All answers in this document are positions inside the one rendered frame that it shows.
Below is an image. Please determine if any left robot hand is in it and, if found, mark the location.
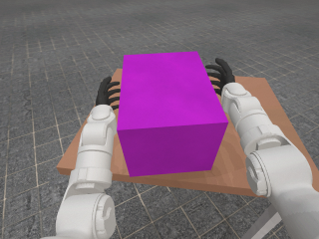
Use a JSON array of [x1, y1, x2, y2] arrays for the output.
[[95, 76, 121, 110]]

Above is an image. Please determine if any robot right upper arm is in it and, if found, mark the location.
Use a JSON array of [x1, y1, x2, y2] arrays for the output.
[[245, 144, 319, 239]]

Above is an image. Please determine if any table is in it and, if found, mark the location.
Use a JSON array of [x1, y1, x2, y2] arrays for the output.
[[56, 69, 319, 239]]

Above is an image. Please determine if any robot left upper arm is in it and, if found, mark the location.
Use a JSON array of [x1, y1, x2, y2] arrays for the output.
[[40, 193, 117, 239]]

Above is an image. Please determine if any left robot forearm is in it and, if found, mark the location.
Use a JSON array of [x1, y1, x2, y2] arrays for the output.
[[56, 105, 118, 232]]

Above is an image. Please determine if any right robot hand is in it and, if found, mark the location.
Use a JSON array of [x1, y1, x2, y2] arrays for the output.
[[205, 58, 235, 96]]

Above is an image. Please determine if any right robot forearm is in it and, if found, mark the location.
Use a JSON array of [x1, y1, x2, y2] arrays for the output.
[[220, 82, 313, 184]]

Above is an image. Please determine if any carton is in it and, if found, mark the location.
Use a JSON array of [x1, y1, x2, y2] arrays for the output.
[[117, 51, 228, 177]]

